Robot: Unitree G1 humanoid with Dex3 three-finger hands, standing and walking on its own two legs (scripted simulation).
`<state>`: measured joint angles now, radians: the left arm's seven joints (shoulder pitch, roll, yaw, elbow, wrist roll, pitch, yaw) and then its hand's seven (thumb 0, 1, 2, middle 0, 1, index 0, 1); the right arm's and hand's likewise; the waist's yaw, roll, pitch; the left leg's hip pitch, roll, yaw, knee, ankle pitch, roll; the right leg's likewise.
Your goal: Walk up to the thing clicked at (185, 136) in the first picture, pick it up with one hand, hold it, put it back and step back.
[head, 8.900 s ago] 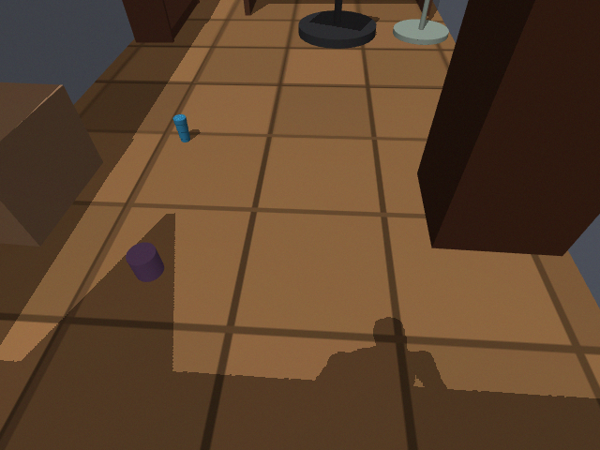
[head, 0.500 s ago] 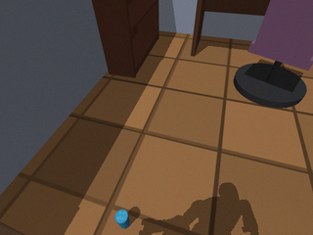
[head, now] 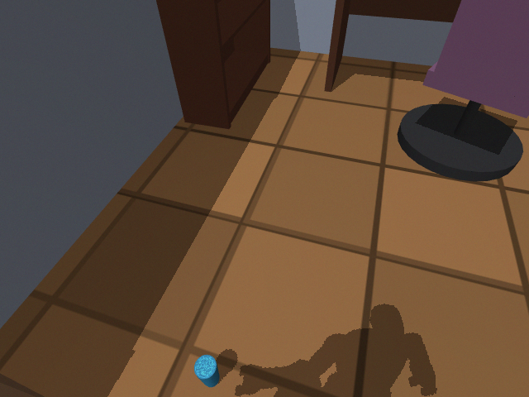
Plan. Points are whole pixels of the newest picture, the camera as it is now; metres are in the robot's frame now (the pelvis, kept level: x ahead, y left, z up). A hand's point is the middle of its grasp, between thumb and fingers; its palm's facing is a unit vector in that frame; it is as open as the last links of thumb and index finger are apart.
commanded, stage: stand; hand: left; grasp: from the side
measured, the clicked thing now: (208, 372) +0.35 +0.22 -0.71
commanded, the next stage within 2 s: go down in 0.74 s
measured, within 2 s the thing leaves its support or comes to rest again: neither
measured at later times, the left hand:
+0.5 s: hand out of the picture +0.08 +0.25 -0.15, palm faces -0.02 -0.94 -0.35, open 7.4 cm
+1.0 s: hand out of the picture +0.14 +0.25 -0.16, palm faces +0.06 -0.94 -0.33, open 9.1 cm
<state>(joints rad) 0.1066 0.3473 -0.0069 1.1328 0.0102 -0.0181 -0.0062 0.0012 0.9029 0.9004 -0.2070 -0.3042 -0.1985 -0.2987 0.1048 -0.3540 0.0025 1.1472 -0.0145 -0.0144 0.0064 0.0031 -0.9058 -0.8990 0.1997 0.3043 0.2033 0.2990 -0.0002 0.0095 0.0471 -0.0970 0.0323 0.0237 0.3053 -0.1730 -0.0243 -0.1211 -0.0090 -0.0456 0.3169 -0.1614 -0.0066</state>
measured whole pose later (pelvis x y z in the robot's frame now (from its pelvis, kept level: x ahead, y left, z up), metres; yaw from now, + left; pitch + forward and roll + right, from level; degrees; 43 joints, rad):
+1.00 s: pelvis -0.01 +0.00 -0.01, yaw +0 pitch +3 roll +0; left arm -0.02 0.32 0.10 1.08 0.00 -0.03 0.00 0.00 0.71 0.71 -0.14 -0.18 -0.12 -0.17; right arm 0.17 -0.31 0.00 0.90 0.04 -0.04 -0.04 0.00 -0.96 -0.91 0.20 0.30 0.20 0.30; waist -0.01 0.00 0.06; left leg -0.28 0.03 0.01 0.47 -0.23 -0.02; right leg -0.30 -0.01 -0.05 0.48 -0.22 -0.01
